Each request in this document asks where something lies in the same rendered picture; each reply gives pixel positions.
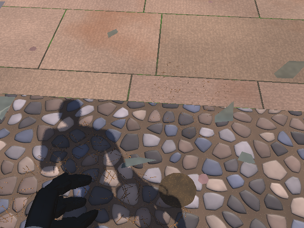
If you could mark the left robot hand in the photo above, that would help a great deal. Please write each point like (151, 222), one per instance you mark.
(48, 205)

